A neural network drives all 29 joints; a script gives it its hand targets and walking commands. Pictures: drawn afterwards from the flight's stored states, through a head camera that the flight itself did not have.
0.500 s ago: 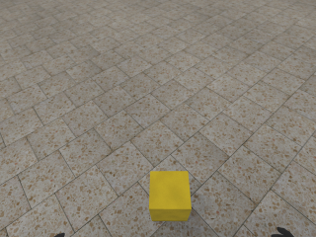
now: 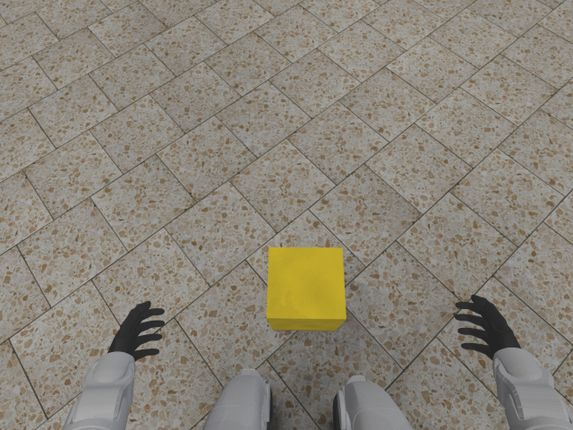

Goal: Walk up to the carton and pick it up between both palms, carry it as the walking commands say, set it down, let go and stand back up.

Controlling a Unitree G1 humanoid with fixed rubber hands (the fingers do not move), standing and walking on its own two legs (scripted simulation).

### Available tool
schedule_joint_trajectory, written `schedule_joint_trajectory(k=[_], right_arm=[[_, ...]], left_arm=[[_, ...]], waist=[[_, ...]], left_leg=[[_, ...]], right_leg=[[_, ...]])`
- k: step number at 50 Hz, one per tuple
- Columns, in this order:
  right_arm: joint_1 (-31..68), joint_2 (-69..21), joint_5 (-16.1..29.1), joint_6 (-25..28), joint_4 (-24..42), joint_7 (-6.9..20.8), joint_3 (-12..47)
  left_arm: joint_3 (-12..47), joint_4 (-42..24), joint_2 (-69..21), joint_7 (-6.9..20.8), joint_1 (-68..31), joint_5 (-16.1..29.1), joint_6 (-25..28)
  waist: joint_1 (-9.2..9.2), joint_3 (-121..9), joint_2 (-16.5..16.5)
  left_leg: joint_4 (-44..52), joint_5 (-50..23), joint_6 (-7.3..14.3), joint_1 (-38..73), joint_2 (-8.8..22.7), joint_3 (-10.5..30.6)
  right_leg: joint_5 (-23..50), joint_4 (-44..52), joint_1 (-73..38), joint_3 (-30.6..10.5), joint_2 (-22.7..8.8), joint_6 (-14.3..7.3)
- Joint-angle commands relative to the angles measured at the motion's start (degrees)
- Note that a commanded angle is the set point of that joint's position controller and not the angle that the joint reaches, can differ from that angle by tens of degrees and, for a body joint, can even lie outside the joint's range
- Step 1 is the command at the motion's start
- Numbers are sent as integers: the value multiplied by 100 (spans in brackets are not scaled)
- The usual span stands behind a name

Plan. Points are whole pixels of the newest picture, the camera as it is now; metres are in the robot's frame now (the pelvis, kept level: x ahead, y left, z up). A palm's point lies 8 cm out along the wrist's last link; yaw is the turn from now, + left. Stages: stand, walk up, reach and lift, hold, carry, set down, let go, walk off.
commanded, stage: reach and lift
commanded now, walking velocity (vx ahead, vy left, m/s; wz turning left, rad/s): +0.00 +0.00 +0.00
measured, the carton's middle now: (304, 292) +0.40 -0.01 -0.61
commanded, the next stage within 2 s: none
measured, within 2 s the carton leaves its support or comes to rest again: neither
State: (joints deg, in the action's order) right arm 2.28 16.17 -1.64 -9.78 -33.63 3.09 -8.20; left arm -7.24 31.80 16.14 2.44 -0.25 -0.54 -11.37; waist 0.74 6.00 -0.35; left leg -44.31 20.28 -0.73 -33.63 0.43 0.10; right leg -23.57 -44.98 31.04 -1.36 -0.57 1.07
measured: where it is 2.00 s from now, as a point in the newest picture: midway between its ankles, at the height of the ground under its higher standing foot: outside the picture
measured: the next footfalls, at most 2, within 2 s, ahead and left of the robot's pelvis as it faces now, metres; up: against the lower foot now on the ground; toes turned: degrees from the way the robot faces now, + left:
none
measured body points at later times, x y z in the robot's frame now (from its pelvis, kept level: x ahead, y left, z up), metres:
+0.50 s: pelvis -0.08 +0.00 -0.05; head +0.13 +0.00 +0.34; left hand +0.33 +0.22 -0.15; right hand +0.32 -0.23 -0.15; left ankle +0.01 +0.12 -0.71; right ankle -0.02 -0.13 -0.71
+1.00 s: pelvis -0.05 +0.00 -0.09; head +0.24 +0.01 +0.25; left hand +0.43 +0.18 -0.21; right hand +0.43 -0.19 -0.21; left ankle +0.01 +0.12 -0.71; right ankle -0.02 -0.13 -0.71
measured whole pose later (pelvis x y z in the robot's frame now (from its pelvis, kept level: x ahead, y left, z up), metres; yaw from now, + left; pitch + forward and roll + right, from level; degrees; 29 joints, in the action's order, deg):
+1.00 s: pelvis -0.05 +0.00 -0.09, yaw -1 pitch +46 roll -1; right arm 54.5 10.1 -2.4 -2.0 -50.5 -1.4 -18.1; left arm -15.0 47.3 8.9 -3.9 -53.9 -1.8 -3.8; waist 0.6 -7.3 -0.5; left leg -61.6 17.7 -0.8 -90.0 0.6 1.2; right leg -21.7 -63.1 87.5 -1.0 0.1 1.4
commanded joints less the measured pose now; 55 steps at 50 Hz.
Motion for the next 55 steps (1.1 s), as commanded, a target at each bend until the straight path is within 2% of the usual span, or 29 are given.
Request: schedule_joint_trajectory(k=[1,5,9,13,15,16,17,18,19,20,25,26,28,33,34,36,37,38,39,41,43,45,47,48,50,51,53,54,55], right_arm=[[406,736,-60,117,352,-276,-216],[742,600,37,143,394,-401,-203],[1702,508,39,198,553,-467,-284],[2976,428,299,39,607,-438,-137],[3326,354,351,-86,239,-450,-55],[3806,411,384,-107,228,-456,-219],[3811,359,387,-200,19,-505,-241],[4070,420,260,-288,-65,-496,-321],[4270,308,317,-343,-312,-520,-366],[4311,441,261,-315,-429,-488,-441],[5486,439,397,-191,-608,-449,-582],[5585,526,230,-148,-707,-422,-665],[6009,513,323,-60,-795,-410,-704],[6459,300,228,291,-1143,-410,-696],[6443,492,150,365,-1060,-415,-897],[6660,516,125,512,-1056,-469,-987],[6725,258,285,621,-1118,-452,-783],[6804,492,69,650,-1183,-490,-921],[6960,473,109,687,-1027,-438,-911],[6647,464,-80,761,-1155,-472,-1053],[6480,317,-33,825,-901,-496,-1170],[5999,194,24,884,-1175,-470,-1044],[5577,19,-129,907,-1331,-464,-1063],[5612,148,-113,982,-955,-459,-1166],[5673,34,-108,1082,-836,-437,-1228],[5792,-95,-33,1076,-858,-406,-1135],[5959,-173,-74,1112,-990,-410,-1101],[6343,-201,22,1110,-725,-413,-978],[6412,-207,-1,1075,-784,-432,-1005]], left_arm=[[-396,-403,837,-97,-799,-95,205],[-590,49,971,-80,-801,-177,182],[-410,-78,500,-41,-2227,115,283],[-532,293,754,-58,-3172,269,139],[-447,358,772,-50,-3687,317,57],[-277,171,774,-109,-4224,293,24],[-425,219,778,-131,-4345,171,-17],[-466,117,893,-124,-4757,243,-83],[-451,396,668,-108,-4850,252,-151],[-386,561,663,-166,-4776,330,-135],[-572,1224,446,-286,-5578,171,-139],[-572,1241,448,-316,-5697,186,-103],[-555,948,334,-424,-6322,189,17],[-763,1384,253,-530,-6663,83,338],[-703,1334,189,-573,-6726,34,382],[-756,1230,127,-639,-6925,-30,542],[-697,1144,21,-694,-6968,-88,628],[-739,1300,-11,-695,-7188,-30,646],[-750,1231,-56,-731,-7005,-80,643],[-704,1123,-175,-736,-6958,8,728],[-883,778,-51,-737,-6886,-178,847],[-639,785,-379,-690,-6609,-56,910],[-793,1137,-427,-595,-6212,-104,908],[-963,780,-356,-593,-5977,-286,998],[-949,863,-625,-546,-6173,-344,1051],[-1095,1047,-447,-543,-6051,-505,1051],[-993,910,-409,-535,-6187,-327,1129],[-1023,826,-336,-533,-6509,-243,1165],[-1136,846,-339,-542,-6696,-265,1169]], waist=[[-25,-2813,-22],[-195,-3067,124],[68,-3607,29],[-95,-3282,-259],[-166,-3229,-117],[91,-3416,-6],[-95,-3568,270],[78,-3424,123],[-5,-3533,189],[156,-3596,16],[-86,-3985,474],[77,-4000,53],[69,-4750,250],[-141,-5116,-34],[36,-5708,112],[7,-5984,104],[-218,-5874,216],[17,-5681,226],[-75,-6028,165],[198,-6214,28],[2,-7271,163],[7,-7431,501],[192,-7056,258],[-61,-7195,400],[90,-6555,717],[-291,-6602,716],[-1,-6262,186],[-207,-6215,110],[-159,-6170,-57]], left_leg=[[-427,-3057,-255,693,-321,-119],[-544,-2912,-231,233,-400,-127],[-677,-2667,-139,132,-338,-105],[-573,-1259,50,-495,-222,-112],[-569,-909,-35,-831,-240,-213],[-651,-444,13,-684,-184,-142],[-568,-376,-40,-812,-224,-226],[-629,-73,-66,-1080,-231,-229],[-655,-6,-77,-1128,-198,-212],[-690,-16,-81,-1183,-204,-201],[-869,-117,-140,-1372,-263,-242],[-817,-67,-134,-1334,-242,-131],[-937,-156,-193,-1408,-290,-207],[-1221,-987,-160,-1688,-370,-172],[-1257,-1257,-204,-1299,-376,-154],[-1444,-1420,-258,-1422,-425,-181],[-1385,-1777,-208,-1261,-427,-130],[-1477,-1889,-239,-1605,-436,-71],[-1478,-2025,-240,-1136,-382,18],[-1645,-2389,-281,-1311,-374,47],[-1750,-2982,-298,-985,-464,-35],[-1891,-4061,-295,-538,-396,70],[-1966,-4119,-226,-934,-411,186],[-1869,-4271,-299,-1047,-417,78],[-2054,-4790,-340,-1261,-310,283],[-2036,-4640,-299,-1102,-336,239],[-2117,-3686,-304,-2420,-321,202],[-2105,-3041,-276,-3103,-377,8],[-2196,-2500,-265,-3753,-389,-76]], right_leg=[[3447,-290,149,146,231,42],[3312,-331,397,93,230,114],[2843,-390,812,132,297,85],[1182,-305,1370,207,305,127],[896,-325,1486,110,236,113],[485,-467,1608,258,278,90],[359,-348,1516,166,244,101],[77,-431,1676,207,230,105],[14,-495,1753,209,230,112],[118,-493,1911,256,244,138],[131,-721,2620,287,273,113],[146,-723,2687,456,300,125],[233,-943,2575,433,322,90],[992,-1147,3142,419,335,101],[1209,-1219,3129,523,410,144],[1350,-1284,3128,440,437,109],[1492,-1348,3355,482,471,98],[1712,-1315,3498,370,443,73],[1727,-1396,3523,446,463,83],[2030,-1468,3763,455,497,42],[2705,-1607,3308,448,543,52],[3128,-1576,3726,366,531,22],[3363,-1561,3857,352,532,59],[3525,-1532,3747,303,523,51],[3712,-1567,4591,230,532,-31],[3234,-1582,4747,253,531,60],[3496,-1839,4443,193,471,16],[3214,-1928,4013,151,406,84],[3143,-2122,3734,65,349,107]])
